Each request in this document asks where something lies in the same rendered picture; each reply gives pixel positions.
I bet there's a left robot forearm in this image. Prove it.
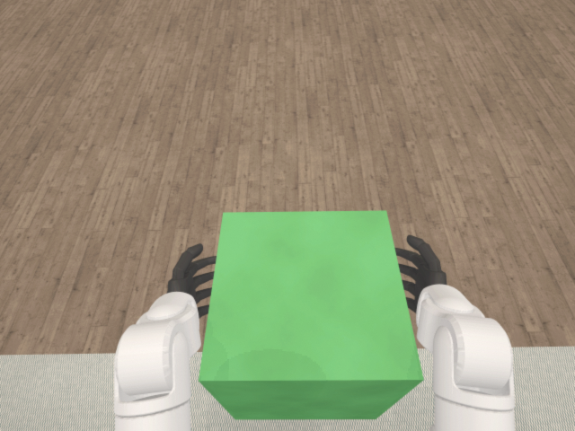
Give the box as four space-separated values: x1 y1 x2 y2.
114 292 201 431

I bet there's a right robot hand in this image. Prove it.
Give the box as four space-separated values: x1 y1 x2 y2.
395 235 447 313

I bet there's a right robot forearm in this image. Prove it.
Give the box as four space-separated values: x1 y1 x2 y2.
416 285 515 431

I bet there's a left robot hand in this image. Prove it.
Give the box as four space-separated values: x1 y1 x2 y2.
167 243 217 318

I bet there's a carton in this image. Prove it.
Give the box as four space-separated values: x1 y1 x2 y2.
199 210 424 420

